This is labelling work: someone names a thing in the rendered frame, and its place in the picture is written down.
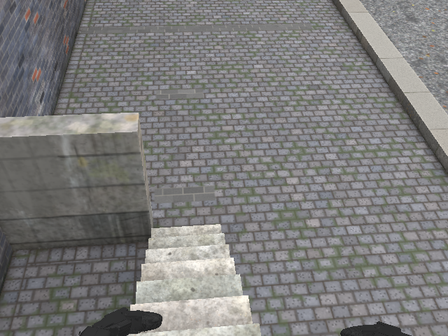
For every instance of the robot right hand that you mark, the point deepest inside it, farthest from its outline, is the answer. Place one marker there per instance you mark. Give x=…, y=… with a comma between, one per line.
x=379, y=329

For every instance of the robot left hand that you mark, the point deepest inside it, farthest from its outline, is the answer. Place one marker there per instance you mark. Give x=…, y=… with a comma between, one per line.
x=123, y=322

